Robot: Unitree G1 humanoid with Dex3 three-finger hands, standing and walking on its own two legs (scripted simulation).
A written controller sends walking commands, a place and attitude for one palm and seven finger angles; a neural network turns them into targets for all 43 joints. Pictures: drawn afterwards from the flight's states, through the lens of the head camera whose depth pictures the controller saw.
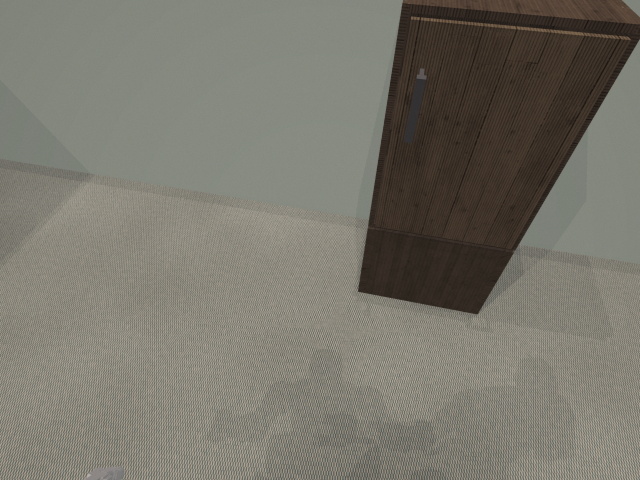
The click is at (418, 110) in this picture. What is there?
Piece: cupboard door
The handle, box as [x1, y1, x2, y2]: [404, 68, 426, 142]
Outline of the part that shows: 421,68 419,74 417,74 404,136 404,141 407,142 412,141 426,76 423,74 424,69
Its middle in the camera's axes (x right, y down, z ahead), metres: +0.21 -0.30 +0.88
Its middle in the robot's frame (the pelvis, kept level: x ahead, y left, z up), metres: +0.87 -0.17 +0.04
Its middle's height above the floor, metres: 0.82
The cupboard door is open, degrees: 0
